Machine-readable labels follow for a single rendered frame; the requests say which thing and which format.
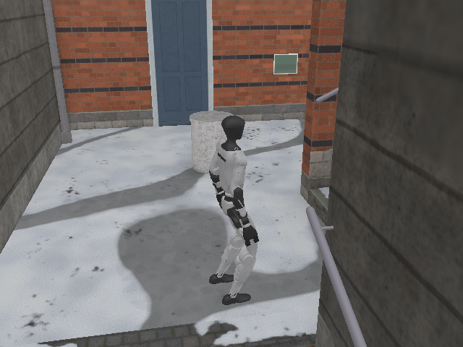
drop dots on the right robot thigh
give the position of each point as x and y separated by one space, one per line
251 249

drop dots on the robot right upper arm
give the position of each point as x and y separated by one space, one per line
239 163

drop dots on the robot left hand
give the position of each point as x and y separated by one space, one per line
219 196

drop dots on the robot left forearm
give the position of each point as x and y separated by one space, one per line
216 183

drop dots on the robot right forearm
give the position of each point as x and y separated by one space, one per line
243 218

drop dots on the robot right hand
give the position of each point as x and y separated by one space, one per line
248 234

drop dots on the robot torso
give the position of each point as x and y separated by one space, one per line
225 170

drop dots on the robot left upper arm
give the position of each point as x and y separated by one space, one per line
213 168

